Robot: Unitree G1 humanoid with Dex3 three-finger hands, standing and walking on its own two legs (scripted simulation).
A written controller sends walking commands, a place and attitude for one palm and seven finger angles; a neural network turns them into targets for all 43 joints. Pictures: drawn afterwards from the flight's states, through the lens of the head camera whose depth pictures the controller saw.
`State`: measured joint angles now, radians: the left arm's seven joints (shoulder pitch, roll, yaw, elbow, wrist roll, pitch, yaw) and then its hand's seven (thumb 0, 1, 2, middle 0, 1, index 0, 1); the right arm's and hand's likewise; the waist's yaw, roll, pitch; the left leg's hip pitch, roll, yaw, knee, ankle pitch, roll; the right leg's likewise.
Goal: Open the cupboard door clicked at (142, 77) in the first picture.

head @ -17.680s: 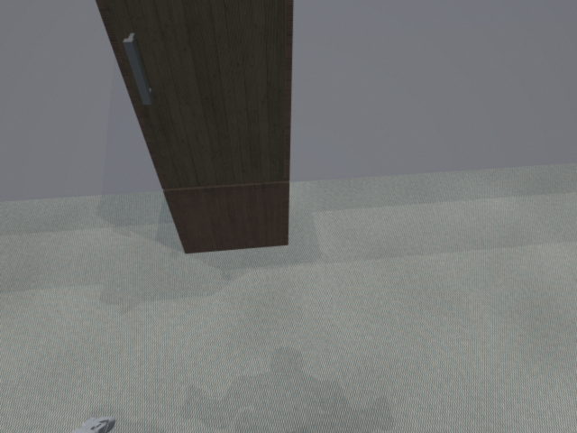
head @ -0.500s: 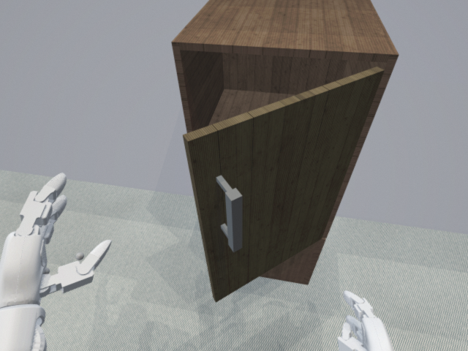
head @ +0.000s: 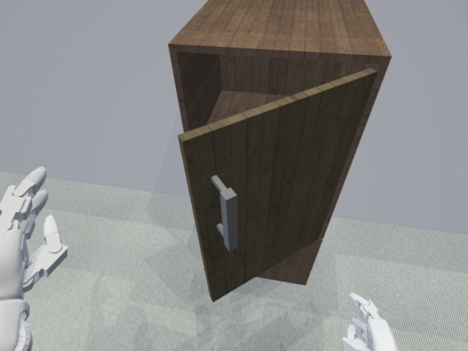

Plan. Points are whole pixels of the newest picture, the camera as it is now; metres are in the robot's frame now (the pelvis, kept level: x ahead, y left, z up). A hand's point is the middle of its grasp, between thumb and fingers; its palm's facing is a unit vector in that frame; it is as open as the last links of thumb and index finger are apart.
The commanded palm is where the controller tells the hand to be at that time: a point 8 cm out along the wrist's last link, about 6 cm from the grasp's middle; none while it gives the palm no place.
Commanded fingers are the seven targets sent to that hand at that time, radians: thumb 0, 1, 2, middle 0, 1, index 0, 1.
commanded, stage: draw the hand back to the body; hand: left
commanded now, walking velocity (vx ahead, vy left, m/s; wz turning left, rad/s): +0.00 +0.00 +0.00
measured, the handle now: (224, 214) +0.33 +0.07 +0.06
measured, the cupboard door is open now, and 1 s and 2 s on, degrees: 41 41 41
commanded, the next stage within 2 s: step back with the hand held close in 0.04 s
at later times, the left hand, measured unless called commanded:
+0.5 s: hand (56, 263) +0.17 +0.26 +0.14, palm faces +0.32 -0.79 -0.52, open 7.4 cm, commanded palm +0.11 +0.31 +0.17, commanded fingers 0.00 0.90 0.90 -0.20 -0.30 -0.20 -0.30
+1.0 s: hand out of the picture +0.09 +0.29 +0.16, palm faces +0.47 -0.73 -0.50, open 7.4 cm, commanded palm +0.02 +0.33 +0.17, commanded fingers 0.00 0.90 0.90 -0.20 -0.30 -0.20 -0.30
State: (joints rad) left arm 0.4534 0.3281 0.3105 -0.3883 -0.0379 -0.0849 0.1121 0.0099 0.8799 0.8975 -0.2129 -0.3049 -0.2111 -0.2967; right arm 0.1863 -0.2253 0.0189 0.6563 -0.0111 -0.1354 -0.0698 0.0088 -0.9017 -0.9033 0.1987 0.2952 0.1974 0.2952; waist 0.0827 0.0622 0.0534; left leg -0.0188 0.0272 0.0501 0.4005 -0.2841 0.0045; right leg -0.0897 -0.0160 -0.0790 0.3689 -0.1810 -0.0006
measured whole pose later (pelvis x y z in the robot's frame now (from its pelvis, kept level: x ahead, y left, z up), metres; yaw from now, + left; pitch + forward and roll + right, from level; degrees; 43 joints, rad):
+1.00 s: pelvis -0.11 +0.02 -0.03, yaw +3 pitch -2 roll -1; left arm 0.50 0.42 0.46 -0.53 0.02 -0.26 0.15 0.01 0.89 0.90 -0.22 -0.31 -0.21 -0.30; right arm 0.26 -0.20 0.00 0.56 -0.01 -0.12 -0.08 0.01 -0.90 -0.90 0.20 0.30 0.20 0.30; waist -0.01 -0.02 0.08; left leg -0.41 -0.02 0.03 0.69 -0.25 0.06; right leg -0.42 0.01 0.04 0.66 -0.20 0.03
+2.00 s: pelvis -0.28 +0.02 +0.00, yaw -5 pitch +0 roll +1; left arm 0.60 0.45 0.44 -0.51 -0.03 -0.21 0.13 0.01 0.89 0.90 -0.22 -0.31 -0.22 -0.30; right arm 0.28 -0.23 0.00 0.69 -0.02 -0.12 -0.07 0.01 -0.90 -0.90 0.20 0.30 0.20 0.30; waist 0.02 -0.05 -0.02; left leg -0.50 -0.01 0.02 0.87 -0.29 0.00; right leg -0.25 0.03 -0.05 0.47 -0.22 -0.07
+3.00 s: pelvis -0.31 +0.06 -0.01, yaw +1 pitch -1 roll -1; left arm 0.30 0.22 0.02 1.11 0.01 0.03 0.01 -0.01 0.96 0.90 -0.21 -0.30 -0.21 -0.29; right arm 0.29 -0.18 0.00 1.09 -0.02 0.04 -0.01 0.00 -0.91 -0.90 0.20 0.29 0.20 0.29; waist 0.01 0.00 0.09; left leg -0.26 0.00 -0.03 0.48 -0.20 0.00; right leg -0.24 -0.03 -0.08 0.45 -0.19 0.00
